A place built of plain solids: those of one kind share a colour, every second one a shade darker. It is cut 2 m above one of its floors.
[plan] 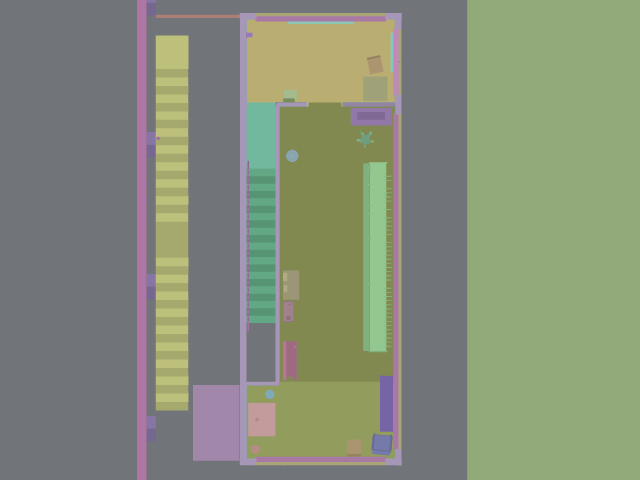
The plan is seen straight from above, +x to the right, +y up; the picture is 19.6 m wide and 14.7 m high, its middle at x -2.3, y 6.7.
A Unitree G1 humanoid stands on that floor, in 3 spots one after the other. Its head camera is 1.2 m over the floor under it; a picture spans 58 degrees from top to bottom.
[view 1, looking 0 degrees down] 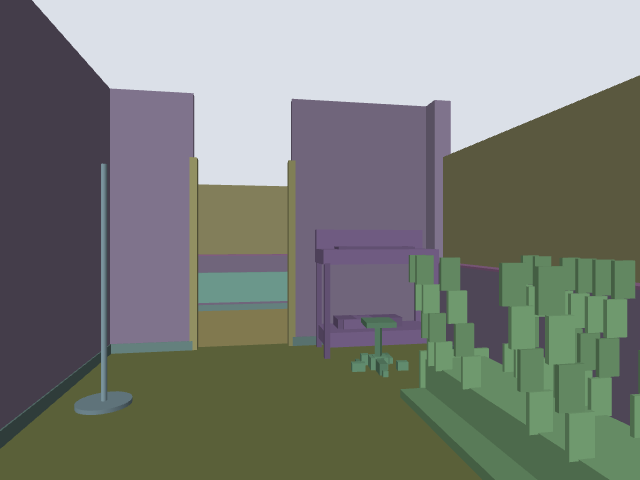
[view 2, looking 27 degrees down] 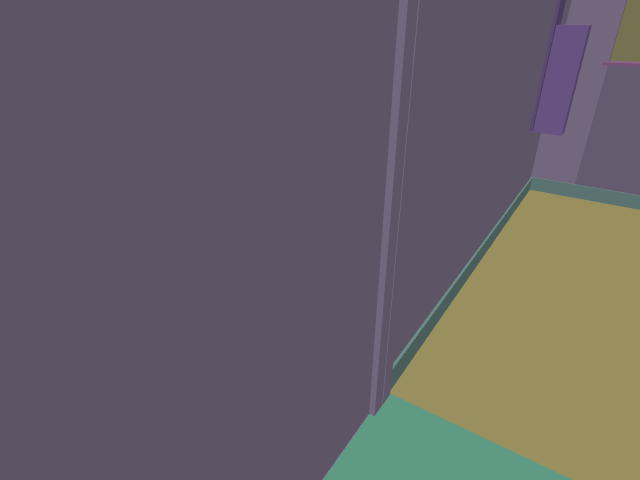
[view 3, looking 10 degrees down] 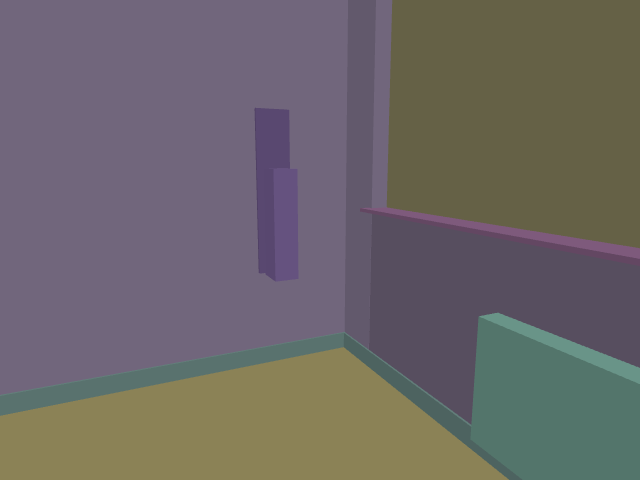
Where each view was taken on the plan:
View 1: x -2.15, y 5.90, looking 80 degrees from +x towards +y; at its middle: register_desk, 4.81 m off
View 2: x -4.11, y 9.83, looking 124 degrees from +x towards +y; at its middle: wall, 0.90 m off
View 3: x -2.15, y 12.15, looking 155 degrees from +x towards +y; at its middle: wall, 2.69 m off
